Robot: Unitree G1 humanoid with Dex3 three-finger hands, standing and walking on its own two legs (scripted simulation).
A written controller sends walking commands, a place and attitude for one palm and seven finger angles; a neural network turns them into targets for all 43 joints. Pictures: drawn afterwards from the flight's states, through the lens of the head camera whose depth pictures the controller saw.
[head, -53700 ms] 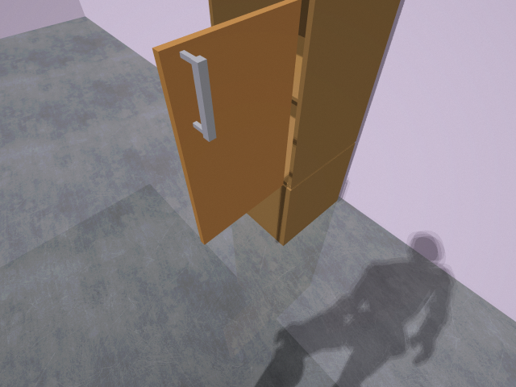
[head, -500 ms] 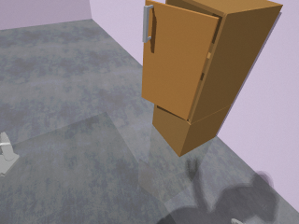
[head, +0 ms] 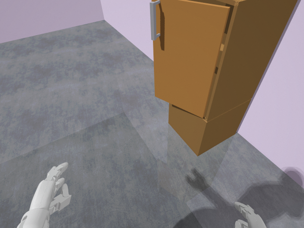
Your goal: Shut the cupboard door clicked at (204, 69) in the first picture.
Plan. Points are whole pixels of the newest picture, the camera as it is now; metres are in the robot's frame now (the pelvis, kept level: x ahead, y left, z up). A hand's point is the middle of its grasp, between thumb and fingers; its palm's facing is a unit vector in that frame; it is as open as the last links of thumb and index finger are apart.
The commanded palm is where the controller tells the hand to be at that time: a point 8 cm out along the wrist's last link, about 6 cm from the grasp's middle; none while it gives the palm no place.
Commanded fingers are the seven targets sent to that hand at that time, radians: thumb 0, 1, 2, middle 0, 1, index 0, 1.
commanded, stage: let the arm hang, fingers relaxed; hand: left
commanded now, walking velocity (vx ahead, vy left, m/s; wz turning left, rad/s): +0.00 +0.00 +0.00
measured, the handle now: (155, 20) +0.94 +0.05 +0.16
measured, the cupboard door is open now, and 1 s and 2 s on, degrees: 23 23 23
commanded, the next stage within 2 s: look to check the result in 0.96 s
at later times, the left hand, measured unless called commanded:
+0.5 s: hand out of the picture -0.05 +0.19 -0.16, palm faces +0.02 -0.97 -0.24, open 7.3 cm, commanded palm none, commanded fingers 0.00 0.90 0.90 -0.20 -0.30 -0.20 -0.30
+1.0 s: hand out of the picture -0.01 +0.15 -0.16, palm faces +0.03 -0.99 -0.16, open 7.3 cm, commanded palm none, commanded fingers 0.00 0.90 0.90 -0.20 -0.30 -0.20 -0.30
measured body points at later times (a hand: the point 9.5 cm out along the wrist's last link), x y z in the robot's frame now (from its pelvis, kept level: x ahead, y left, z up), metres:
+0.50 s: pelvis +0.00 -0.01 +0.01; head +0.01 -0.01 +0.46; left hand -0.05 +0.24 -0.14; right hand -0.02 -0.23 -0.15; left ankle +0.04 +0.09 -0.73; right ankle -0.05 -0.10 -0.73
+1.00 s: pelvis +0.00 -0.01 +0.02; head +0.00 +0.00 +0.47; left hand -0.01 +0.20 -0.15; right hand -0.01 -0.23 -0.14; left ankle +0.04 +0.09 -0.73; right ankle -0.05 -0.10 -0.73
